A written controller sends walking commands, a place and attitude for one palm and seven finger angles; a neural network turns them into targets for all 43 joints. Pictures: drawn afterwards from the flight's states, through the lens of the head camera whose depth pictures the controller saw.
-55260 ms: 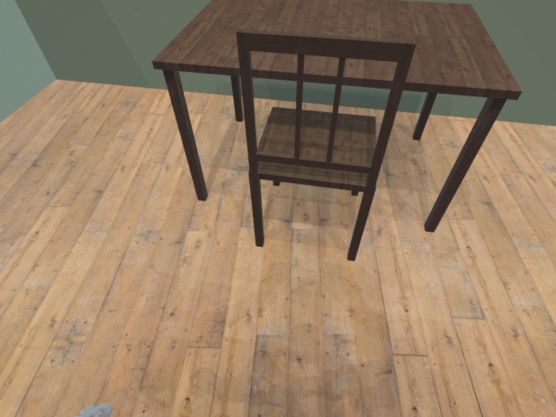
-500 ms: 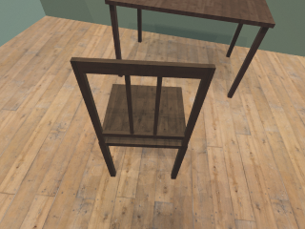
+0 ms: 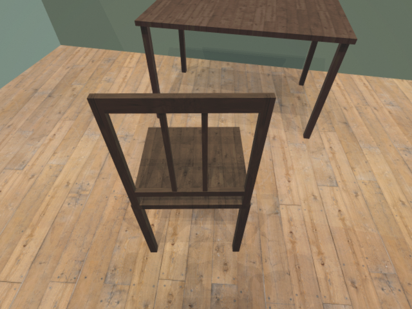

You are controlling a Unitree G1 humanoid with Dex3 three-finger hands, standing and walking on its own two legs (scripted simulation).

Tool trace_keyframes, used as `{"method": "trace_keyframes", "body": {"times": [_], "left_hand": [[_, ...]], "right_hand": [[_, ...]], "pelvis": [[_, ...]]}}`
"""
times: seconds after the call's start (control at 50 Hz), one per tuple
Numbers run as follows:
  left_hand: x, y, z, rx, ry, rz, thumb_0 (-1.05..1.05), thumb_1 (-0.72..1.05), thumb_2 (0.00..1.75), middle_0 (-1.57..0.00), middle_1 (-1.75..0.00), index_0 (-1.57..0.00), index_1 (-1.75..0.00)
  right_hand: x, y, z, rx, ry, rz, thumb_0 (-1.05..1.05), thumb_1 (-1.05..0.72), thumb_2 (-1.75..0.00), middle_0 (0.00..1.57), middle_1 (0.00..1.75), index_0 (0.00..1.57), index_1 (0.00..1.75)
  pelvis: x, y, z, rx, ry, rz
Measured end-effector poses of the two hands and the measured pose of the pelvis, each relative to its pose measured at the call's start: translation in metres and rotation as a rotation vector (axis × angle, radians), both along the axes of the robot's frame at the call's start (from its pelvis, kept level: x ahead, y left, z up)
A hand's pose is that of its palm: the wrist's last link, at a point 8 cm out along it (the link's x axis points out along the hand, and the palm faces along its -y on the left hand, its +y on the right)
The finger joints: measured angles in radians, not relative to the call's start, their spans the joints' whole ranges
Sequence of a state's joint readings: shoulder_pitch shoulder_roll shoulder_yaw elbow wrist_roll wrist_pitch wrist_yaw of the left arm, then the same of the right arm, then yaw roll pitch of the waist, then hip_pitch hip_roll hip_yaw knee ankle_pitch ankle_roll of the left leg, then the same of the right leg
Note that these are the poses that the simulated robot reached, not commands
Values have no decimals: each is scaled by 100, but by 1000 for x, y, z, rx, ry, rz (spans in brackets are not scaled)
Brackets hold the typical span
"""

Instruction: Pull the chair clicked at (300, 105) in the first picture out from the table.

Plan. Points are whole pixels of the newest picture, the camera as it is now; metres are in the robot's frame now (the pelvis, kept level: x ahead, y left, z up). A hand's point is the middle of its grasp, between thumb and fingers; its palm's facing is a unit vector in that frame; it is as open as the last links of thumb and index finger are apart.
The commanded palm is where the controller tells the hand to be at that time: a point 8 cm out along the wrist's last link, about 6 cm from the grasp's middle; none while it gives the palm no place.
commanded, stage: let the arm hang, fingers relaxed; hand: left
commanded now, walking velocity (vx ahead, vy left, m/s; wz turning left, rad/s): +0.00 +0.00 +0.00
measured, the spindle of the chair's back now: (169, 157) +0.53 +0.14 -0.07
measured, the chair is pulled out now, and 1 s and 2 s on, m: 0.74 0.74 0.74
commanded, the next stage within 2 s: look to check the result in 0.16 s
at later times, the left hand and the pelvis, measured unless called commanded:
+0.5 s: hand out of the picture -0.01 +0.15 -0.18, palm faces +0.03 -0.98 -0.18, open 7.4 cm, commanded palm none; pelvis +0.01 -0.01 +0.00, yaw +0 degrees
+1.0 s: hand out of the picture +0.01 +0.16 -0.18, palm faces +0.03 -0.98 -0.19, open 7.4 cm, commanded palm none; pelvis +0.01 -0.01 +0.00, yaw +1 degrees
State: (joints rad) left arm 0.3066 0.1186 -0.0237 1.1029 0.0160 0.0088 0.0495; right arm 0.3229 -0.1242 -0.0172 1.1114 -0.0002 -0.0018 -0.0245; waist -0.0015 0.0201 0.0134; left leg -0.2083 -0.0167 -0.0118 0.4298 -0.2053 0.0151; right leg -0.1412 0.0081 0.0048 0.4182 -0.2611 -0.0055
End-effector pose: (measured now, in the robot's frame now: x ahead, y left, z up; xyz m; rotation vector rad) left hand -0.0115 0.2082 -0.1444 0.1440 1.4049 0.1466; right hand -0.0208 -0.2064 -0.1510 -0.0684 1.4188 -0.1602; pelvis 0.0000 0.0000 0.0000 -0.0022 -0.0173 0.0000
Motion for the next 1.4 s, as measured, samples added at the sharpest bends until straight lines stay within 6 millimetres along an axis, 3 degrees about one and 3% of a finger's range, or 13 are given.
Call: {"method": "trace_keyframes", "body": {"times": [0.36,0.88,1.4], "left_hand": [[-2,-6,-1,-8,34,18,0,91,89,-20,-30,-20,-30],[14,-3,-1,-1,3,17,0,91,89,-20,-30,-20,-30],[9,-9,0,-2,3,20,0,90,89,-20,-30,-20,-30]], "right_hand": [[-3,-12,3,-25,54,-8,0,-91,-90,19,30,20,30],[16,-12,3,-25,23,5,0,-91,-90,19,30,20,30],[5,-16,2,-21,42,4,0,-91,-90,19,30,20,30]], "pelvis": [[9,-6,0,-3,0,4],[14,-7,0,-2,-2,10],[12,-11,0,-1,-7,11]]}}
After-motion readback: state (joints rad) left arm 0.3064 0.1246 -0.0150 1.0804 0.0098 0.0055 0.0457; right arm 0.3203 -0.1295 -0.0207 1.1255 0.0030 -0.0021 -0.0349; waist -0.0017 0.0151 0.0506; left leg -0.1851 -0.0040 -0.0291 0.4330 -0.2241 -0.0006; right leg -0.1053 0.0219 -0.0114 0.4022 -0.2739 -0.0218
